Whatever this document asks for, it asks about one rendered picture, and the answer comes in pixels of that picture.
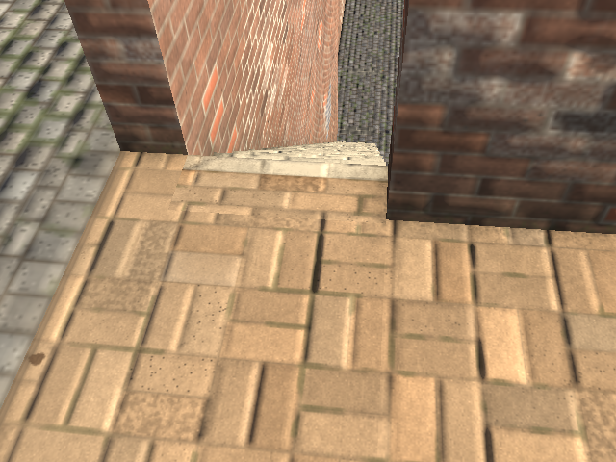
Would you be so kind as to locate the stairs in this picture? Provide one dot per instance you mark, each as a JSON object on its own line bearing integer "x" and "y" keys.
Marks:
{"x": 329, "y": 152}

